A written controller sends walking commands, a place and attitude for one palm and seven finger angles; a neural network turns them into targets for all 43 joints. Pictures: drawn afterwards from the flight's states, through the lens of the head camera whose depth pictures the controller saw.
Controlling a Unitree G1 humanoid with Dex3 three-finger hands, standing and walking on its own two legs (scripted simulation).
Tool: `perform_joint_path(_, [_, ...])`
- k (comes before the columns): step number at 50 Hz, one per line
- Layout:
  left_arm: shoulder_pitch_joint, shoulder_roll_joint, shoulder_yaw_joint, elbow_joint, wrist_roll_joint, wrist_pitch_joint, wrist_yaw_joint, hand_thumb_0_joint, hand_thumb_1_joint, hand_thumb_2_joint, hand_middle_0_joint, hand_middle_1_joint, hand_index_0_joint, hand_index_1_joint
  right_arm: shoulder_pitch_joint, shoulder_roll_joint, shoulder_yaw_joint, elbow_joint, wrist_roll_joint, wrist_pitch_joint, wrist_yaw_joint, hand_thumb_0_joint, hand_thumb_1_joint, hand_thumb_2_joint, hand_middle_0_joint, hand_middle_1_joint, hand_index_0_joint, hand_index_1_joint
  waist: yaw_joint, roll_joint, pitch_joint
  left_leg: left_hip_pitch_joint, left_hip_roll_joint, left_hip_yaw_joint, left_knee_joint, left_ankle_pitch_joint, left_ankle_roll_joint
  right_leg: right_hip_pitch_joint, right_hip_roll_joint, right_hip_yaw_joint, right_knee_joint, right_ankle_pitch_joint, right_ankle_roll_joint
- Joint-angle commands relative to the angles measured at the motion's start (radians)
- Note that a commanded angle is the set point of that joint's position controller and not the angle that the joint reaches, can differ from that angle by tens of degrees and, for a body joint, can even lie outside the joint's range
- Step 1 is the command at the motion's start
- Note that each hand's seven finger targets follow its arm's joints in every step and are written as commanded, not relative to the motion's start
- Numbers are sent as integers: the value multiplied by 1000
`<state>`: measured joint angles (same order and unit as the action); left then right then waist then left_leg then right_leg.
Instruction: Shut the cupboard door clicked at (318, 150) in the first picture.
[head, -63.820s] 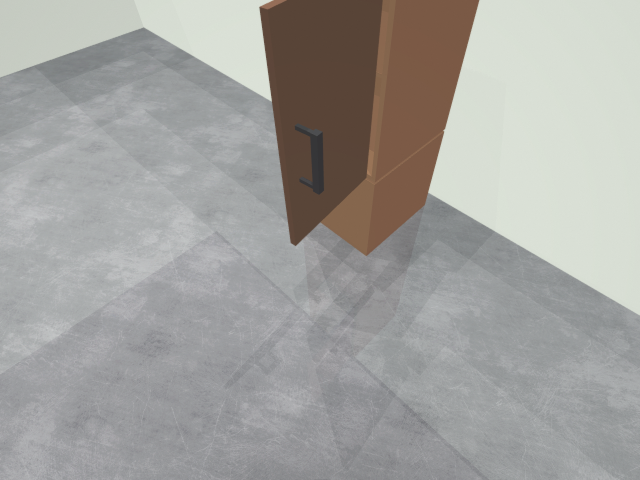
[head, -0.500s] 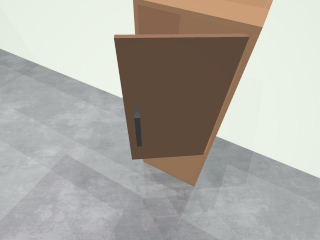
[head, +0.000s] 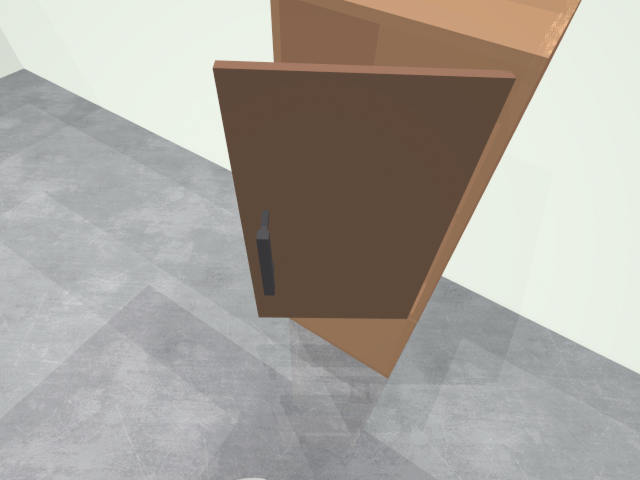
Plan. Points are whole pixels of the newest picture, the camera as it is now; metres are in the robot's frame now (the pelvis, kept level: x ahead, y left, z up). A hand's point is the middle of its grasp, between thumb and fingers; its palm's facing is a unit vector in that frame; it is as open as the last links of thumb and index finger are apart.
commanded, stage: shuffle to correct the standing spot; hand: left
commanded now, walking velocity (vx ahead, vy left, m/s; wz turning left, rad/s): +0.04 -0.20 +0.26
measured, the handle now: (267, 255) +0.46 +0.12 -0.06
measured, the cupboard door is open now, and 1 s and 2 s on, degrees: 33 33 33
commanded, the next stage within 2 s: come to a stop and stand still in 0.48 s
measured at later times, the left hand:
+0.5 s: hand out of the picture +0.07 +0.13 -0.17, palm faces +0.08 -0.98 -0.16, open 7.3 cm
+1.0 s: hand out of the picture +0.04 +0.06 -0.18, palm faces +0.14 -0.97 -0.20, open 7.3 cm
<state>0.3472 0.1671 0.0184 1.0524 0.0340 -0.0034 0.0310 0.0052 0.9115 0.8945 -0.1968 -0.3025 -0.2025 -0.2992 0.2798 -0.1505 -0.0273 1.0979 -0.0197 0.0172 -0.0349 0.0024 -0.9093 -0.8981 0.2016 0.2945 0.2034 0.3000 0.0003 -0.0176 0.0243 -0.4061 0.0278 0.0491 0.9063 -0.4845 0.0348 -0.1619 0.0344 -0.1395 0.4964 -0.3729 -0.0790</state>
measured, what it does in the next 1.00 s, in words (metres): steps to the right: left foot, then right foot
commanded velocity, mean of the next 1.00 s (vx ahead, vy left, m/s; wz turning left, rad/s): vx -0.01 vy -0.03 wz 0.02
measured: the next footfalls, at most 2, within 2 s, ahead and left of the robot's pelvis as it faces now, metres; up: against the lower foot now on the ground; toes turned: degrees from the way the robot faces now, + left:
left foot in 0.16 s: +0.07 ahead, +0.07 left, +0.00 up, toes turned +9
right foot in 0.62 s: +0.07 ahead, -0.20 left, +0.00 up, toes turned +2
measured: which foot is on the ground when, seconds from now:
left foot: up 0.00-0.14, down 0.16-0.62, up 0.64-0.98, down 1.00-1.00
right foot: down 0.00-0.18, up 0.20-0.60, down 0.62-1.00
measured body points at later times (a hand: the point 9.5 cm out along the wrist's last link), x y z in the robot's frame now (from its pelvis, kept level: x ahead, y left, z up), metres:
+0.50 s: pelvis +0.03 -0.05 +0.01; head +0.06 -0.02 +0.46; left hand +0.06 +0.18 -0.15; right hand +0.06 -0.29 -0.13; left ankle +0.03 +0.06 -0.73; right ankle +0.04 -0.24 -0.67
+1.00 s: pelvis +0.03 -0.12 +0.00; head +0.05 -0.10 +0.45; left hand +0.03 +0.11 -0.16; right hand +0.11 -0.35 -0.14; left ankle +0.02 -0.03 -0.73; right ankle +0.05 -0.23 -0.73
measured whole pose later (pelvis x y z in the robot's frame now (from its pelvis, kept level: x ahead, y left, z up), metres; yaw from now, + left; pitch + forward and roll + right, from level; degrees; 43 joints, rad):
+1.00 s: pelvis +0.03 -0.12 +0.00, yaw +4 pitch +0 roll +0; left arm 0.26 0.18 0.04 1.01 0.02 0.01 0.04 0.01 0.92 0.89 -0.20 -0.30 -0.21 -0.30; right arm 0.19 -0.15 -0.04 1.00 -0.01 0.03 -0.02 0.00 -0.92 -0.90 0.20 0.29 0.20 0.30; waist 0.03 -0.04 0.05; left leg -0.27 -0.01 0.07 0.57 -0.33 -0.02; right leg -0.28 -0.03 -0.08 0.55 -0.26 -0.01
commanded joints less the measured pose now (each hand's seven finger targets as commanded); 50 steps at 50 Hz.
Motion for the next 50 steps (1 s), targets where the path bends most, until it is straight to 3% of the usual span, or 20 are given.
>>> perform_joint_path(1, [154,94,13,3,6,-13,18,0,900,900,-200,-300,-200,-300,-61,-29,-7,-90,-1,-24,6,0,-900,-900,200,300,200,300,33,-68,3,-170,1,50,54,-1,-5,165,-263,160,-103,862,-129])
perform_joint_path(5, [123,84,7,-1,4,1,14,0,900,900,-200,-300,-200,-300,-24,-14,-3,-82,-1,-22,1,0,-900,-900,200,300,200,300,1,-73,-5,30,-13,96,-212,129,5,59,-204,90,-48,798,-87])
perform_joint_path(7, [109,77,6,-3,-9,5,8,0,900,900,-200,-300,-200,-300,124,-45,-12,-31,-5,-33,-11,0,-900,-900,200,300,200,300,-66,-23,-88,288,34,49,-419,413,27,-21,-164,62,153,709,-22])
perform_joint_path(8, [139,42,6,-13,-17,5,5,0,900,900,-200,-300,-200,-300,191,-132,-30,-20,-12,-38,-23,0,-900,-900,200,300,200,300,-83,151,-149,456,264,-245,-456,689,133,-210,-94,22,354,368,44])
perform_joint_path(9, [127,34,-4,-48,-17,3,4,0,900,900,-200,-300,-200,-300,245,-200,-40,-20,-3,-35,-32,0,-900,-900,200,300,200,300,-90,265,-163,530,490,-509,-511,1023,279,-377,-44,59,585,-212,72])
perform_joint_path(10, [80,93,18,-60,-5,15,9,0,900,900,-200,-300,-200,-300,220,-204,-38,-27,0,-26,-31,0,-900,-900,200,300,200,300,-90,146,-122,433,513,-477,-537,945,309,-380,-62,165,690,-221,61])
perform_joint_path(13, [36,55,34,-52,7,40,-8,0,900,900,-200,-300,-200,-300,60,-128,-19,-63,-5,-44,-36,0,-900,-900,200,300,200,300,-10,134,71,150,362,-260,-595,785,190,-387,-93,188,733,-31,86])
perform_joint_path(17, [76,13,39,-40,4,64,-25,0,900,900,-200,-300,-200,-300,9,-139,-29,-89,-9,-52,-27,0,-900,-900,200,300,200,300,26,149,13,99,256,-70,-603,653,123,-310,-84,140,666,87,114])
perform_joint_path(24, [-105,36,44,-122,-4,59,-38,0,900,900,-200,-300,-200,-300,47,-204,-69,-100,-25,-21,-13,0,-900,-900,200,300,200,300,-36,222,19,158,264,-113,-586,490,117,-280,-82,64,293,10,130])
perform_joint_path(27, [-73,53,53,-129,-10,44,-42,0,900,900,-200,-300,-200,-300,30,-238,-87,-111,-24,-12,-10,0,-900,-900,200,300,200,300,-16,224,-42,135,272,-136,-501,481,85,-144,-55,53,115,42,112])
perform_joint_path(29, [5,110,64,-106,-7,31,-41,0,900,900,-200,-300,-200,-300,25,-207,-87,-113,-16,-6,-5,0,-900,-900,200,300,200,300,19,100,-71,43,182,-64,-363,341,13,25,-64,62,-86,213,102])
perform_joint_path(30, [41,189,77,-101,4,20,-32,0,900,900,-200,-300,-200,-300,47,-129,-71,-126,-8,-3,0,0,-900,-900,200,300,200,300,33,-163,-99,-92,65,52,-154,51,-41,125,-254,239,-170,342,59])
perform_joint_path(31, [51,236,80,-104,6,17,-22,0,900,900,-200,-300,-200,-300,12,-65,-49,-162,-7,3,-3,0,-900,-900,200,300,200,300,53,-321,-101,-156,-12,26,47,-180,-49,62,-391,396,-187,474,-10])
perform_joint_path(32, [34,205,60,-112,0,14,-19,0,900,900,-200,-300,-200,-300,6,-69,-44,-164,-4,10,-2,0,-900,-900,200,300,200,300,50,-211,-98,-119,14,-58,120,-137,-32,-25,-387,367,-202,361,-63])
perform_joint_path(34, [-87,145,48,-117,-4,-9,-6,0,900,900,-200,-300,-200,-300,41,-51,-39,-124,-7,13,15,0,-900,-900,200,300,200,300,-10,-221,-78,-96,30,-46,135,-6,-42,-52,-316,336,-221,246,-42])
perform_joint_path(39, [-45,158,48,-109,-4,-20,8,0,900,900,-200,-300,-200,-300,-7,-60,-25,-110,6,-1,23,0,-900,-900,200,300,200,300,33,-108,-33,-73,3,-3,-38,28,-76,31,-348,295,-134,635,-103])
perform_joint_path(44, [-16,191,63,-90,-4,-8,17,0,900,900,-200,-300,-200,-300,-35,-52,-21,-134,10,5,21,0,-900,-900,200,300,200,300,50,-108,-47,-25,-17,-6,-162,29,-74,57,-385,345,-122,652,-141])
perform_joint_path(47, [-47,192,64,-93,-8,0,17,0,900,900,-200,-300,-200,-300,-1,-52,-21,-129,11,6,20,0,-900,-900,200,300,200,300,23,-120,-55,110,-25,-3,-313,131,-63,-26,-358,326,-97,548,-108])
perform_joint_path(49, [-87,170,64,-101,-12,9,15,0,900,900,-200,-300,-200,-300,59,-53,-24,-103,13,-3,18,0,-900,-900,200,300,200,300,-11,-99,-55,283,-13,9,-491,272,-46,-140,-280,260,-44,368,-40])
perform_joint_path(50, [-87,134,57,-109,-15,16,12,0,900,900,-200,-300,-200,-300,68,-89,-28,-104,10,-9,15,0,-900,-900,200,300,200,300,-12,18,-52,327,61,-70,-538,318,-15,-204,-208,211,12,225,2])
